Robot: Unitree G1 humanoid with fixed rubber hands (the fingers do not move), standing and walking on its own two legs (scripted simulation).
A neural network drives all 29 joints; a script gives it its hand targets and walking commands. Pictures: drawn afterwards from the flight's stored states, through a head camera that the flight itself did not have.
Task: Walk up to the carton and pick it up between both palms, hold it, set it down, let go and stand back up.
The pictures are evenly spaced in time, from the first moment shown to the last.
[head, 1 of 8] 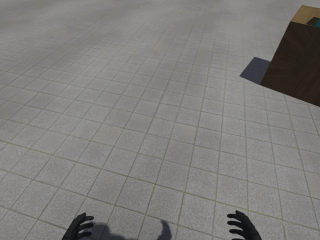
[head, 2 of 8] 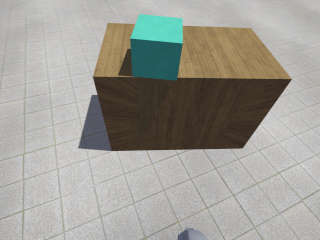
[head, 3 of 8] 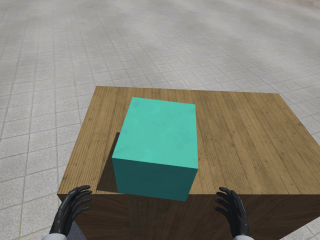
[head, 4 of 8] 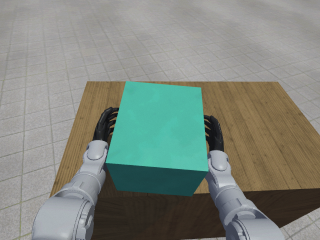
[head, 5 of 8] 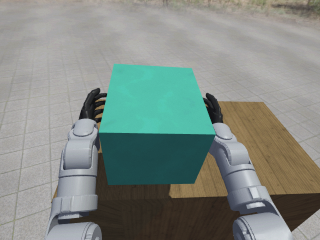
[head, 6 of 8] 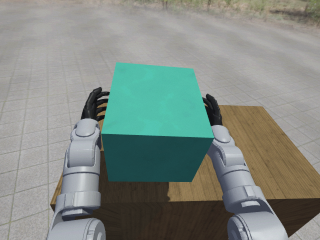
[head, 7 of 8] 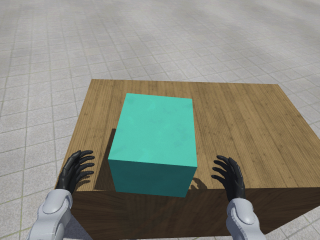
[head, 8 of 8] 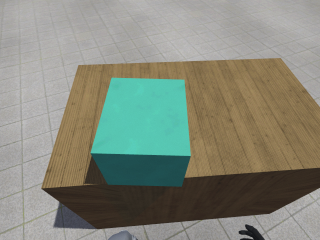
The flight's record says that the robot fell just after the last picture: no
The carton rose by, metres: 0.19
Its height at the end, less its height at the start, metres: +0.00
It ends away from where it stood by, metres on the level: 0.01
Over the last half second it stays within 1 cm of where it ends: yes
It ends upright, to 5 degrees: yes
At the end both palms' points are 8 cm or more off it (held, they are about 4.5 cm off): yes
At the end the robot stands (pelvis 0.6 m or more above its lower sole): yes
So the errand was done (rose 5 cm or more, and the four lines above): yes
